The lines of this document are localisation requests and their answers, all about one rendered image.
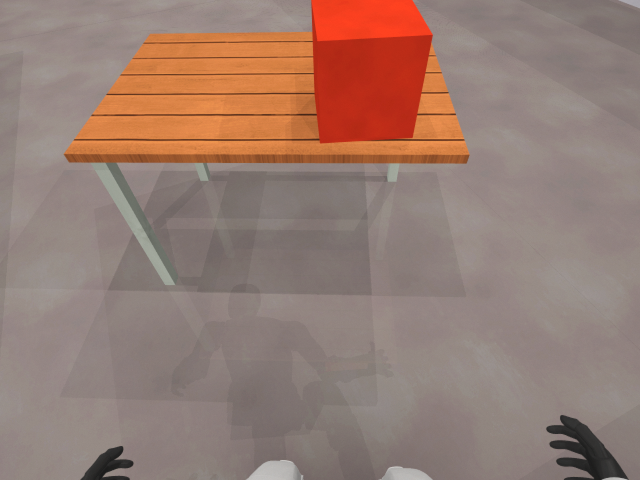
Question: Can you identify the robot right hand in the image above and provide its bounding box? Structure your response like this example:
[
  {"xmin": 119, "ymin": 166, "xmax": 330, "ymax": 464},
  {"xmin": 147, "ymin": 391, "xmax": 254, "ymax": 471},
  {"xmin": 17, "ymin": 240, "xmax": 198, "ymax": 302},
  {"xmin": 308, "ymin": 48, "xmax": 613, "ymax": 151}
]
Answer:
[{"xmin": 546, "ymin": 415, "xmax": 629, "ymax": 480}]

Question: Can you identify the carton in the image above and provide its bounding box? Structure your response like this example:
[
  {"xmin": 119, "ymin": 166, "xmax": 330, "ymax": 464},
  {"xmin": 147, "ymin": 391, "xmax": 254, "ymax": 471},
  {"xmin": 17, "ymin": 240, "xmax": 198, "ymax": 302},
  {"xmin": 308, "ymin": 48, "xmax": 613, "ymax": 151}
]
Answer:
[{"xmin": 311, "ymin": 0, "xmax": 433, "ymax": 143}]

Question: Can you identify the robot left hand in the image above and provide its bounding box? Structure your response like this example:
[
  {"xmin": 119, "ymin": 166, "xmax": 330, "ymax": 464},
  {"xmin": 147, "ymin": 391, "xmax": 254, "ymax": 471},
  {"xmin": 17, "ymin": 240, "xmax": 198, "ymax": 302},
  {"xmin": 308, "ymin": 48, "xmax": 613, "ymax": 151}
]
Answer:
[{"xmin": 81, "ymin": 446, "xmax": 134, "ymax": 480}]

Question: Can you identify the table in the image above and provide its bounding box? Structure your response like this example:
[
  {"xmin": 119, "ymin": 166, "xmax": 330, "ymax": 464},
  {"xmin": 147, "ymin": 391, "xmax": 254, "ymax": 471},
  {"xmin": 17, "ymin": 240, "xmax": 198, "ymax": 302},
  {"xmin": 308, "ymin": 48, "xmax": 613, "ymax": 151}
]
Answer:
[{"xmin": 64, "ymin": 32, "xmax": 470, "ymax": 285}]

